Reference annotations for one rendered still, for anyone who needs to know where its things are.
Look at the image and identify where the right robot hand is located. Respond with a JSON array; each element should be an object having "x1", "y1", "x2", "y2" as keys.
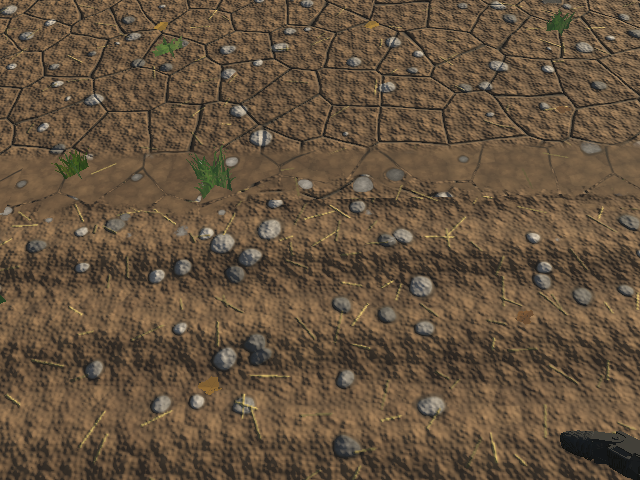
[{"x1": 560, "y1": 430, "x2": 640, "y2": 480}]

